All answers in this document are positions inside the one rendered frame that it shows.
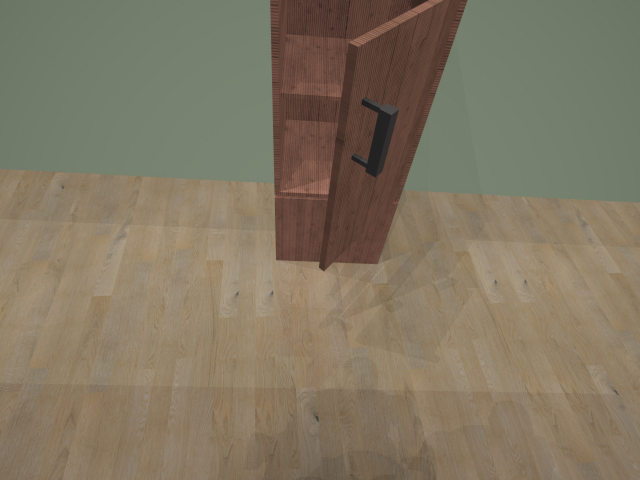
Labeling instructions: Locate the handle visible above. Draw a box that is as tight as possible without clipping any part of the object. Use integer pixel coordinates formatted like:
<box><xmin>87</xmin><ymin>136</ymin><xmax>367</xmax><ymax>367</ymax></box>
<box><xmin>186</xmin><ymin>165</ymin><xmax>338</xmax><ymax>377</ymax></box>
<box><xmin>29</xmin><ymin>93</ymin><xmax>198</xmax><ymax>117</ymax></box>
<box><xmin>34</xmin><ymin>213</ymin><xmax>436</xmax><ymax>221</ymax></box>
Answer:
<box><xmin>351</xmin><ymin>97</ymin><xmax>399</xmax><ymax>178</ymax></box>

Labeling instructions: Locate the cupboard door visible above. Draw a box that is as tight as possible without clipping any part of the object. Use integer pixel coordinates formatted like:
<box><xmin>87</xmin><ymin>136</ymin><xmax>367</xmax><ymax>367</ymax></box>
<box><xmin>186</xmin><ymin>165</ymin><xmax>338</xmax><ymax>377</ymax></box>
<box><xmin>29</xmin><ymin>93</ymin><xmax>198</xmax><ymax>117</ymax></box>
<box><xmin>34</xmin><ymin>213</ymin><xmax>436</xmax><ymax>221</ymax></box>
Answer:
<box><xmin>319</xmin><ymin>0</ymin><xmax>461</xmax><ymax>271</ymax></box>

